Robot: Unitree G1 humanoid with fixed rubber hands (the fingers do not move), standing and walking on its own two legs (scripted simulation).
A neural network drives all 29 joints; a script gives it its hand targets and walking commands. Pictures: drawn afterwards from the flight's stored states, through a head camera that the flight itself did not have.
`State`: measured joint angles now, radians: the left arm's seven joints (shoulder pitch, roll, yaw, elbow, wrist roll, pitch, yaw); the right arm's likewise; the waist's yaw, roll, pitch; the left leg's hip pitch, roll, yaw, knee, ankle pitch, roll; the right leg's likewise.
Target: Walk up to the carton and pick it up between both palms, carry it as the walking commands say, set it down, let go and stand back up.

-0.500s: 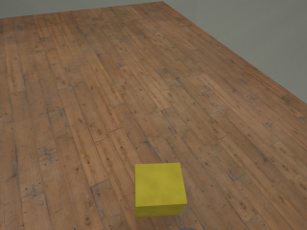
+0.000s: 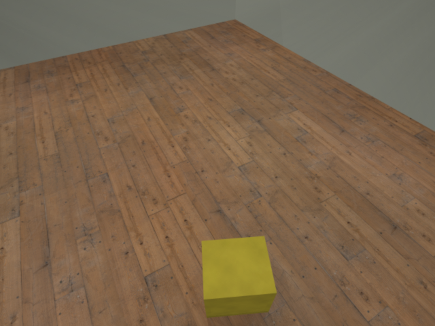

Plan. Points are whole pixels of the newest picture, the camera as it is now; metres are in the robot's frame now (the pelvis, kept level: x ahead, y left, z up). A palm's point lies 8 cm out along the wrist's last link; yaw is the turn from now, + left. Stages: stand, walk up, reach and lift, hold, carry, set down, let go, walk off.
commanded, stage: walk up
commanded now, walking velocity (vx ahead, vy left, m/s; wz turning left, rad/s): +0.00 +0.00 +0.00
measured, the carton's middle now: (235, 277) +0.46 -0.05 -0.66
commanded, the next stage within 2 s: stand in 0.16 s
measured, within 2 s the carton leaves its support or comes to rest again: neither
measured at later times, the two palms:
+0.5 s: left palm out of the picture +0.00 +0.21 -0.14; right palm out of the picture +0.02 -0.23 -0.14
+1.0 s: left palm out of the picture +0.00 +0.21 -0.15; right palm out of the picture +0.00 -0.23 -0.14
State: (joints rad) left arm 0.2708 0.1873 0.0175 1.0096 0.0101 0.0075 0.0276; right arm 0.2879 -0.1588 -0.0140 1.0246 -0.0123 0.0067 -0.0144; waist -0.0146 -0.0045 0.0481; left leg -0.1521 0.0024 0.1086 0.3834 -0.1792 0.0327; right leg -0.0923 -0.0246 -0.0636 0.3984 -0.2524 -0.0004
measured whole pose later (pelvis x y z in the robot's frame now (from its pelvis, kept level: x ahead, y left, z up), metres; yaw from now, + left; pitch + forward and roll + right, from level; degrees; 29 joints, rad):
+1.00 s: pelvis +0.02 -0.01 +0.00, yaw +0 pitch -1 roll +0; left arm 0.34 0.15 0.01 1.07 0.00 -0.02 0.04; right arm 0.31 -0.14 -0.03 1.10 -0.01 -0.01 -0.03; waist 0.00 -0.01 0.02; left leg -0.17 0.02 0.10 0.38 -0.20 0.01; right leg -0.10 0.00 -0.06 0.37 -0.26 -0.02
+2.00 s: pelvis -0.06 +0.00 -0.08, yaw -3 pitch +18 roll +1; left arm -0.33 0.17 0.13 0.51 -0.02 0.49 0.02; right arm -0.41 -0.24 -0.12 0.62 0.02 0.46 0.06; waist 0.02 -0.03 0.07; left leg -0.98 0.00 0.01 1.00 -0.34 0.00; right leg -0.96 0.02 0.02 1.04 -0.41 -0.01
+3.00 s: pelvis -0.08 +0.00 -0.11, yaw -6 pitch +34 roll +0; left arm -1.30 0.34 0.32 0.61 -0.08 0.27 0.05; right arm -1.41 -0.48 -0.23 0.76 0.11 0.24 0.04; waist 0.05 -0.01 0.53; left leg -1.36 -0.02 -0.04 1.08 -0.28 -0.02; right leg -1.34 0.05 0.04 1.10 -0.34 0.00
